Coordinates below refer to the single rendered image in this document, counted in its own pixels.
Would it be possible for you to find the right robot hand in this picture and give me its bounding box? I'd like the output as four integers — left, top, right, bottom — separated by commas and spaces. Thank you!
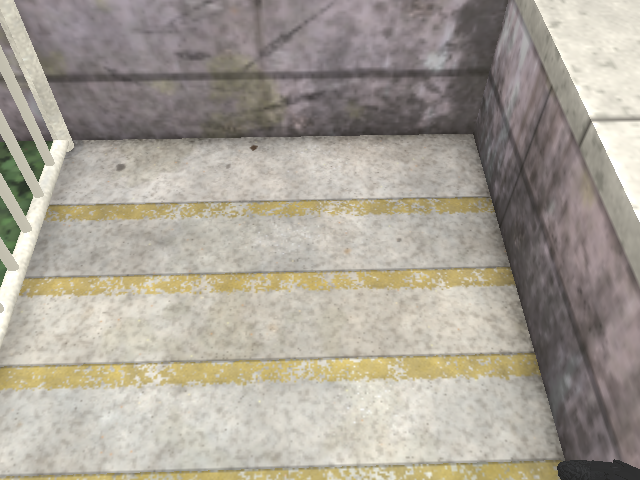
557, 459, 640, 480

